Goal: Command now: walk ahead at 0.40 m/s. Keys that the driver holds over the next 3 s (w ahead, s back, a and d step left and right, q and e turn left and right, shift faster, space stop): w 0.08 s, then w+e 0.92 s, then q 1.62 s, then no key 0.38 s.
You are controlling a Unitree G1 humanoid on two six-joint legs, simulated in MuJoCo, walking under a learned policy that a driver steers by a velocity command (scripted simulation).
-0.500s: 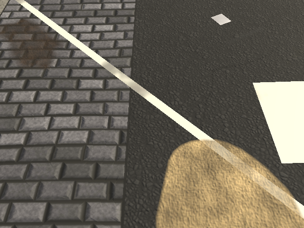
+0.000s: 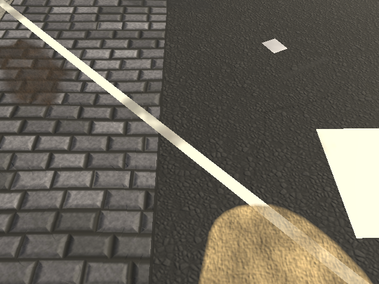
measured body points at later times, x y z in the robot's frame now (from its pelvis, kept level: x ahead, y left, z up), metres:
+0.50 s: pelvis +0.21 +0.04 +0.01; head +0.23 +0.04 +0.46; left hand +0.36 +0.26 -0.13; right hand +0.15 -0.19 -0.14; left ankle +0.16 +0.11 -0.73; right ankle +0.32 -0.12 -0.67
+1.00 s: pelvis +0.46 -0.07 +0.01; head +0.49 -0.10 +0.46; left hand +0.60 +0.18 -0.12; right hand +0.49 -0.36 -0.11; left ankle +0.63 +0.06 -0.66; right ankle +0.42 -0.09 -0.73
